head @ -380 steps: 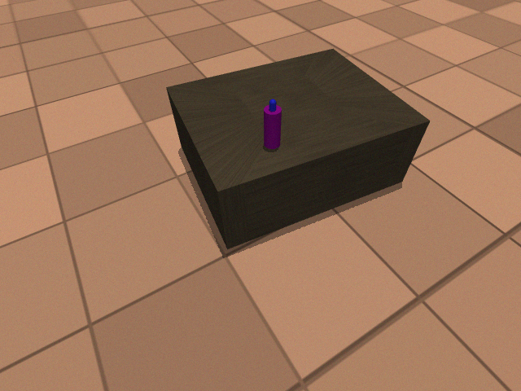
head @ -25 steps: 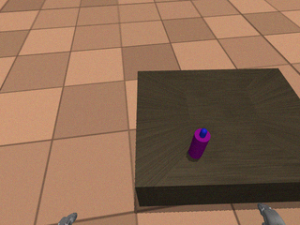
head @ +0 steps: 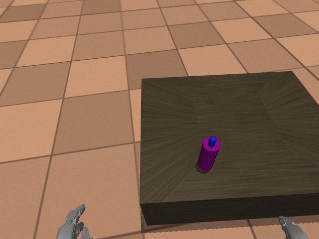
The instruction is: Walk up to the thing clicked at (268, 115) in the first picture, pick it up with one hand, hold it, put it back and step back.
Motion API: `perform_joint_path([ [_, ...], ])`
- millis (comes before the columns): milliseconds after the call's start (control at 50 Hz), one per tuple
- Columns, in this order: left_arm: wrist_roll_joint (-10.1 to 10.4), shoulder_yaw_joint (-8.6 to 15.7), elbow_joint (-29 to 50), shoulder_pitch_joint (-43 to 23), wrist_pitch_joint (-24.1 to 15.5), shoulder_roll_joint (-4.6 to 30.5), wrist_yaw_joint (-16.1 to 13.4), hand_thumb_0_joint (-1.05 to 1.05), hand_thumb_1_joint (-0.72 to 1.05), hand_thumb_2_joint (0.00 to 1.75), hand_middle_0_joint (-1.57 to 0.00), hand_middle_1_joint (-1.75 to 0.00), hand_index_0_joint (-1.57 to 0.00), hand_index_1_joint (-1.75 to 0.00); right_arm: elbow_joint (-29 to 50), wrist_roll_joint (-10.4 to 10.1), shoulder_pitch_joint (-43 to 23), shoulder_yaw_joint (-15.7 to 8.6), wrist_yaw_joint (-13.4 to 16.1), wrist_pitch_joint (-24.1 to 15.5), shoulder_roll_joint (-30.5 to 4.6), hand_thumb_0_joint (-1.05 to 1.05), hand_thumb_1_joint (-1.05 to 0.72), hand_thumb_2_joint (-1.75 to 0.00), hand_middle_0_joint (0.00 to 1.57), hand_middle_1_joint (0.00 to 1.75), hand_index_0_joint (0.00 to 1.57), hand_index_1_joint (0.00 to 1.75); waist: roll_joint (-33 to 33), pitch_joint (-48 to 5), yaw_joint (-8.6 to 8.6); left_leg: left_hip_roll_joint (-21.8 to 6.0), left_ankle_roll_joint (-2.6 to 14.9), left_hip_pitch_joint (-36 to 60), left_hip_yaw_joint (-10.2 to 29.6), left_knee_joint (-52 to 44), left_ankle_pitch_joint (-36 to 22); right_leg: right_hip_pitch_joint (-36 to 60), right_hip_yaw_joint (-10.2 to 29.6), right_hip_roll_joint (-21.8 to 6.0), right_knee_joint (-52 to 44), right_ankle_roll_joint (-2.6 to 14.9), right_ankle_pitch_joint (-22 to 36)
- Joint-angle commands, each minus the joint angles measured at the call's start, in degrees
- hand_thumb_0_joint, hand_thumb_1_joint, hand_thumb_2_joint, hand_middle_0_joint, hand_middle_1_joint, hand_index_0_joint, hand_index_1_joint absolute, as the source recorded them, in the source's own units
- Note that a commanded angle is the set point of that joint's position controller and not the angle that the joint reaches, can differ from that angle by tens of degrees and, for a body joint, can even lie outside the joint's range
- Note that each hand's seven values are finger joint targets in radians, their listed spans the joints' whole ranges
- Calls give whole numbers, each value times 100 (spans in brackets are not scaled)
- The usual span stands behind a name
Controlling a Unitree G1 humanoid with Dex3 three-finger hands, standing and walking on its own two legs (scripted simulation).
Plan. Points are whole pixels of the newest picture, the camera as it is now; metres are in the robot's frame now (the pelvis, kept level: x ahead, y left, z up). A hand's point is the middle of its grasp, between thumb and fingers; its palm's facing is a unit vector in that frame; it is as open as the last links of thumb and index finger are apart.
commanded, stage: go down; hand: right
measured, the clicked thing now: (208, 152) +0.49 -0.18 -0.24
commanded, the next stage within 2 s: none
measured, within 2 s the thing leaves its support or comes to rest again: neither
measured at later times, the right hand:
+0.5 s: hand out of the picture +0.14 -0.26 -0.09, palm faces +0.07 +0.94 -0.34, open 17.6 cm
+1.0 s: hand (288, 175) +0.30 -0.32 -0.03, palm faces +0.14 +0.98 -0.16, open 17.6 cm
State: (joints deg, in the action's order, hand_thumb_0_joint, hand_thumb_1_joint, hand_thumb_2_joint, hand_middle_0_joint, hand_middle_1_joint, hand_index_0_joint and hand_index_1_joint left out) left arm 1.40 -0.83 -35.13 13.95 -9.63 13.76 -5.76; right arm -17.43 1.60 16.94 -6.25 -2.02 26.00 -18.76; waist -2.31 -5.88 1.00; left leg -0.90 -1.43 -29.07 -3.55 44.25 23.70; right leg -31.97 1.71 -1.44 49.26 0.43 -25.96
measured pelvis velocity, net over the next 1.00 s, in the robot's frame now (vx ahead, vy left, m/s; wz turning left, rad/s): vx -0.03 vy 0.00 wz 0.02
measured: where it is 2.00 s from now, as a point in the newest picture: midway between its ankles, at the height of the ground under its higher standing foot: outside the picture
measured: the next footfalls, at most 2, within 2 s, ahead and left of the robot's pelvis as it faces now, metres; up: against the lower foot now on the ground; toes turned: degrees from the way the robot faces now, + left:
none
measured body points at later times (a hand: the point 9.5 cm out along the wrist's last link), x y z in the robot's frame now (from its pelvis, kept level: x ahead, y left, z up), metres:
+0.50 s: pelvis -0.01 +0.00 -0.01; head +0.02 -0.01 +0.43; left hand +0.14 +0.25 -0.08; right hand +0.13 -0.30 -0.07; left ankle -0.02 +0.14 -0.70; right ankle -0.02 -0.11 -0.70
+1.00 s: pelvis -0.03 +0.00 -0.02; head +0.04 -0.02 +0.43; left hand +0.06 +0.28 -0.11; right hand +0.28 -0.37 -0.02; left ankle -0.02 +0.14 -0.70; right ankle -0.02 -0.11 -0.70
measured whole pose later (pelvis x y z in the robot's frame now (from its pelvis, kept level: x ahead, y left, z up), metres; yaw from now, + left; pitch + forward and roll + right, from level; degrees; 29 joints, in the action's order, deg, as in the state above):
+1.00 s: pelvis -0.03 +0.00 -0.02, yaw +1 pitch +12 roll +3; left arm -0.3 -0.8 -39.2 19.0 -12.4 16.3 -8.0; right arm -47.1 -3.6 -15.9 -25.1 -20.2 4.7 -33.2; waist -0.9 -4.1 3.4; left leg -0.6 -1.2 -38.6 -3.1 50.1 23.4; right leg -41.1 1.5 -1.8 54.8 0.5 -25.7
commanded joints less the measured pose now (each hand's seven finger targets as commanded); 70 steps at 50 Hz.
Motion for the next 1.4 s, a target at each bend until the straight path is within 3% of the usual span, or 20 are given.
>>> perform_joint_path([
  [0,17,320,843,-149,-360,856,-131,0,90,89,-19,-29,-19,-29,1194,3,-72,-469,88,-31,-1080,0,61,-1,5,5,5,5,-186,-789,44,195,165,170,-78,-285,-1558,484,102,34,-558,-53,2246],
  [200,12,254,972,-189,-591,818,-340,0,90,88,-19,-29,-19,-29,1725,-75,156,-632,57,93,-1189,0,61,-3,4,6,5,6,-194,-658,47,186,166,-159,-91,-234,-939,95,137,77,-490,-10,1257],
  [340,-11,251,920,-75,-715,813,-460,0,90,89,-19,-29,-19,-29,1912,-98,443,-703,18,132,-1223,0,60,-2,5,5,5,5,-272,-866,57,178,167,-149,-103,-101,-1193,138,134,84,-329,-5,1571],
  [440,-29,223,877,-99,-788,830,-529,0,89,89,-20,-29,-19,-30,1965,-128,-320,-887,28,19,-1444,0,59,-3,4,5,5,5,-256,-755,150,186,154,-298,-88,-100,-974,59,184,56,-356,-15,1280],
  [540,-53,196,607,-73,-912,868,-656,0,88,90,-20,-29,-19,-30,1758,-277,-1568,-1290,-114,-341,-1931,0,60,-3,5,5,5,5,-338,-771,282,139,140,-287,29,-250,-785,130,133,95,-357,37,910],
  [560,-48,159,560,-91,-929,840,-674,0,88,90,-20,-29,-19,-30,1584,-352,-1742,-1294,-183,-423,-1883,0,60,-2,5,5,5,5,-263,-760,272,138,139,-284,26,-221,-842,152,147,75,-361,45,966],
  [620,-52,154,376,-41,-914,901,-700,0,88,89,-20,-29,-19,-30,867,-447,-2363,-1577,-415,-681,-2253,0,60,-3,5,5,5,5,-343,-817,289,119,154,-227,43,-223,-966,148,154,74,-354,53,1083],
  [640,-49,168,339,15,-897,934,-693,0,88,89,-20,-29,-19,-30,468,-453,-2408,-1534,-528,-727,-2180,0,58,-2,6,5,5,5,-331,-824,301,129,170,-265,29,-196,-980,160,157,65,-389,46,1123],
  [660,-66,155,297,13,-863,941,-676,0,88,89,-20,-29,-19,-30,339,-488,-2543,-1653,-645,-816,-2338,0,57,-3,6,5,5,5,-497,-785,218,111,187,-186,37,-218,-966,140,142,79,-417,26,1119],
  [700,-74,191,248,81,-822,984,-645,0,89,89,-20,-29,-19,-30,-380,-521,-2817,-1588,-900,-953,-2206,0,56,-2,6,5,6,5,-394,-815,272,142,199,-237,-14,-183,-1087,165,168,52,-444,26,1277],
  [720,-78,206,210,170,-794,1013,-613,0,89,89,-20,-29,-19,-30,-599,-548,-2972,-1729,-997,-1035,-2369,0,57,-2,6,5,5,5,-380,-907,231,127,207,-167,-4,-184,-1207,135,148,58,-404,39,1405],
  [740,-88,222,211,211,-771,1030,-591,0,89,89,-20,-29,-19,-30,-723,-548,-3152,-1673,-1126,-1141,-2336,0,58,-3,5,5,5,5,-399,-1005,247,134,223,-170,8,-152,-1314,228,147,51,-411,30,1540],
  [880,-151,306,136,547,-565,1136,-342,0,89,89,-19,-29,-19,-29,-1900,-581,-4069,-2340,-1689,-2206,-3237,0,61,-3,5,5,5,5,-454,-1118,46,145,295,-214,8,109,-1547,54,157,-15,-327,19,2001],
  [920,-158,349,199,671,-505,1151,-288,0,89,90,-19,-29,-19,-29,-2157,-601,-4361,-2354,-1826,-2514,-3232,0,61,-3,4,5,4,5,-268,-1432,128,140,297,-179,61,172,-1737,81,139,-16,-217,53,2189],
  [1020,-157,376,168,844,-354,1307,-200,0,90,90,-19,-29,-19,-30,-2690,-674,-5283,-2476,-2135,-3241,-3555,0,61,-2,4,5,4,5,-375,-1513,250,156,313,-629,127,254,-1294,-87,122,-9,-160,82,1643],
  [1060,-152,356,149,910,-318,1382,-177,0,90,90,-19,-29,-18,-30,-2757,-674,-5623,-2522,-2207,-3458,-3783,0,61,-2,4,5,4,5,-637,-1678,210,166,345,-756,111,264,-1083,57,164,-27,-240,41,1494],
  [1100,-148,346,126,991,-286,1442,-163,0,90,90,-19,-29,-19,-30,-2973,-681,-5841,-2642,-2266,-3601,-4014,0,61,-2,4,5,4,5,-594,-1729,229,181,347,-851,109,259,-972,29,185,-32,-253,44,1348],
  [1120,-150,315,117,982,-282,1440,-136,0,90,90,-19,-29,-18,-30,-3254,-721,-5791,-2597,-2313,-3662,-3914,0,61,-1,5,5,4,5,-547,-1590,222,184,342,-897,96,261,-931,-39,208,-46,-264,41,1289],
  [1200,-167,265,21,1136,-234,1453,-115,0,91,90,-19,-30,-19,-30,-3511,-700,-6124,-2840,-2389,-3870,-4365,0,61,-2,5,5,4,5,-543,-1868,229,172,333,-767,150,276,-1188,-97,134,3,-104,67,1568],
  [1380,-212,192,-44,1299,-131,1518,8,0,92,89,-19,-30,-19,-29,-4085,-690,-6580,-2936,-2657,-4140,-4701,0,61,-2,6,4,5,4,-590,-1797,290,194,337,-1035,165,385,-1193,-293,150,-11,74,86,1620],
])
